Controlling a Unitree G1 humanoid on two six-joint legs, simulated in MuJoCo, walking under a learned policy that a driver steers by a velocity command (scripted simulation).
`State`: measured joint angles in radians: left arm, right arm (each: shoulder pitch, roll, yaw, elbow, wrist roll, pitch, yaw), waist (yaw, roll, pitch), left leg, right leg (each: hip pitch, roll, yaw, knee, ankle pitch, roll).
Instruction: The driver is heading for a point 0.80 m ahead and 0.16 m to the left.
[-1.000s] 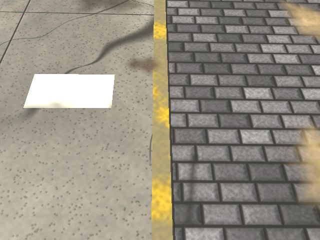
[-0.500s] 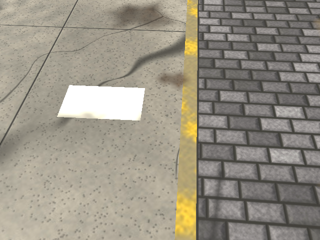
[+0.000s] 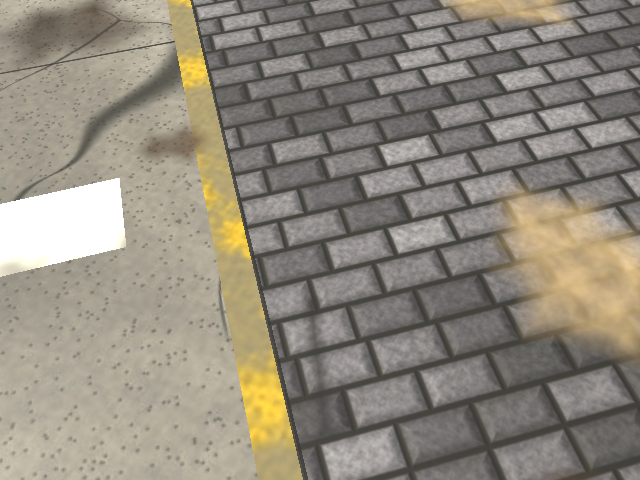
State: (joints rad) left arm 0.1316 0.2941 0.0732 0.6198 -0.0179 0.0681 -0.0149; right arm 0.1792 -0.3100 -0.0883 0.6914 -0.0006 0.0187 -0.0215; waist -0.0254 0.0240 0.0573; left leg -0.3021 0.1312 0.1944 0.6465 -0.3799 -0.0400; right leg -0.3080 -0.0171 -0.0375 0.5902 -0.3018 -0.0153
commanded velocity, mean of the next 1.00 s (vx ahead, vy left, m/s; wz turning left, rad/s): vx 0.09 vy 0.00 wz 0.28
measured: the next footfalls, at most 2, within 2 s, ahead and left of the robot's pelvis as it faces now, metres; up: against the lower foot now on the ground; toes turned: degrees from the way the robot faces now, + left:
left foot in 0.52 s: -0.01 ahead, +0.11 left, +0.00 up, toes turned +13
right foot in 1.06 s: +0.19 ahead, -0.06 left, +0.00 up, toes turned +19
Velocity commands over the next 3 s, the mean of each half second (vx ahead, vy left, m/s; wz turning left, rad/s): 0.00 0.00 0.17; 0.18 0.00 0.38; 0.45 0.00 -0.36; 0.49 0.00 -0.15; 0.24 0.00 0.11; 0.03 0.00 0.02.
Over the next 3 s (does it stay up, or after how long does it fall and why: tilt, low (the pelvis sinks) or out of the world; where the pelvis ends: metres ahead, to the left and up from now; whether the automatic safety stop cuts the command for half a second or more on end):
stays up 0.75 0.08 0.01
